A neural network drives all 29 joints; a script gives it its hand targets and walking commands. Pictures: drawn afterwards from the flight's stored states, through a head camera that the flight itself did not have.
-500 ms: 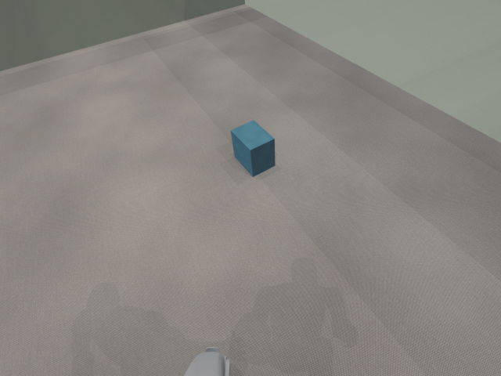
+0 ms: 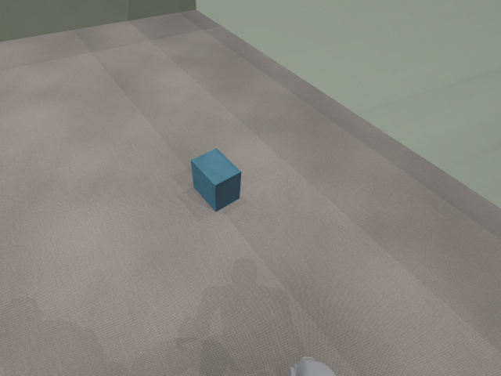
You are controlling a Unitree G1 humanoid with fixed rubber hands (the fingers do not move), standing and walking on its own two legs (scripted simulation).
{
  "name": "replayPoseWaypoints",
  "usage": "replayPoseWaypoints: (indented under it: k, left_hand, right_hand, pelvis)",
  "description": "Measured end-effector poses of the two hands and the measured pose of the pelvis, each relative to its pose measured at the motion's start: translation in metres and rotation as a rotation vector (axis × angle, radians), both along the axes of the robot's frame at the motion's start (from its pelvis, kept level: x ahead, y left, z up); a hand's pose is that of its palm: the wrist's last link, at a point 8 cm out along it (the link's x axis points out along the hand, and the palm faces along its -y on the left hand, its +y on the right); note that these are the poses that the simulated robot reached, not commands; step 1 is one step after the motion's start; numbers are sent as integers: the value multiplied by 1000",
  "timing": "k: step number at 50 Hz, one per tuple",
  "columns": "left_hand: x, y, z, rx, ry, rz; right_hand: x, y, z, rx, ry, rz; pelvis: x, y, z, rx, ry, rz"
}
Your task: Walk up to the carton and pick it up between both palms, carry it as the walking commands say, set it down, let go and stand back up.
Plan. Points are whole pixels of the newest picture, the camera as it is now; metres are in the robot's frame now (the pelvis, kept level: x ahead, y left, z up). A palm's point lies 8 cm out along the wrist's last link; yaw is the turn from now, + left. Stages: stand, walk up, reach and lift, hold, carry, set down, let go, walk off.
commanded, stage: walk up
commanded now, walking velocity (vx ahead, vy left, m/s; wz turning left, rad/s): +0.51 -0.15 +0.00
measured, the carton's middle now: (216, 179) +1.14 +0.11 -0.68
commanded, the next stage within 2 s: none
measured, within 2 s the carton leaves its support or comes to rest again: neither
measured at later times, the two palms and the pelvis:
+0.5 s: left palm (130, 374) +0.17 +0.20 -0.12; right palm (384, 289) +0.33 -0.30 -0.14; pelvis +0.24 -0.05 +0.00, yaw +1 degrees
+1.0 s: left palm (144, 197) +0.57 +0.26 -0.14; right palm (346, 254) +0.40 -0.22 -0.11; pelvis +0.47 +0.02 +0.00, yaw +0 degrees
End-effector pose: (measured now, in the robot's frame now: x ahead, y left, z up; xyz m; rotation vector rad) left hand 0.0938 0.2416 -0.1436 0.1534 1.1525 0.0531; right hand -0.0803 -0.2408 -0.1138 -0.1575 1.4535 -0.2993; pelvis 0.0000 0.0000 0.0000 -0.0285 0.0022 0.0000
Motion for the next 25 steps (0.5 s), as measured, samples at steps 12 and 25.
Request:
replayPoseWaypoints:
  k: [12, 25]
  left_hand:
    - [205, -75, 8, 46, -234, -78]
    - [81, -41, 27, 149, 254, 216]
  right_hand:
    - [85, -31, -48, 115, 134, -53]
    - [408, -56, -30, 121, -280, 228]
  pelvis:
    - [127, -56, -32, 47, 2, 10]
    - [238, -52, -2, 56, 9, 10]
